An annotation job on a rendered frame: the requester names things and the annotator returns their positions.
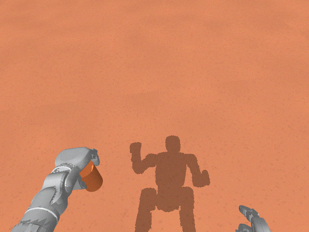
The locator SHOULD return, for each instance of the left robot arm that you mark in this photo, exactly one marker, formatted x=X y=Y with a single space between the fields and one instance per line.
x=50 y=202

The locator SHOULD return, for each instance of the right robot hand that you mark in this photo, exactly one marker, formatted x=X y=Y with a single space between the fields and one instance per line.
x=258 y=224

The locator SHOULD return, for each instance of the left robot hand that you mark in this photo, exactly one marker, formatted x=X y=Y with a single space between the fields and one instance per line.
x=78 y=158

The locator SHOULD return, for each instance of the can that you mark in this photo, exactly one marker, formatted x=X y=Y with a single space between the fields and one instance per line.
x=91 y=177

